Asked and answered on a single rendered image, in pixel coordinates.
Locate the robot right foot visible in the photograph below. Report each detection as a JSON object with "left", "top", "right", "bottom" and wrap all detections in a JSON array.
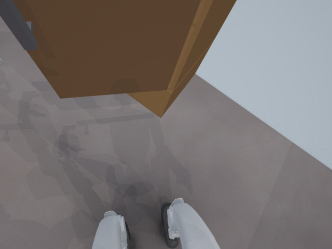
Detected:
[{"left": 161, "top": 203, "right": 178, "bottom": 248}]

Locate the cupboard door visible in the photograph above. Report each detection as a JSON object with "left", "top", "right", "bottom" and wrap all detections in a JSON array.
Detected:
[{"left": 13, "top": 0, "right": 201, "bottom": 99}]

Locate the handle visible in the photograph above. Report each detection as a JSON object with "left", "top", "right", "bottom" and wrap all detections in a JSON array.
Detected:
[{"left": 0, "top": 0, "right": 37, "bottom": 50}]

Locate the right robot shin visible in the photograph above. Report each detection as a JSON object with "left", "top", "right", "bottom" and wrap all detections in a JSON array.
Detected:
[{"left": 168, "top": 198, "right": 184, "bottom": 239}]

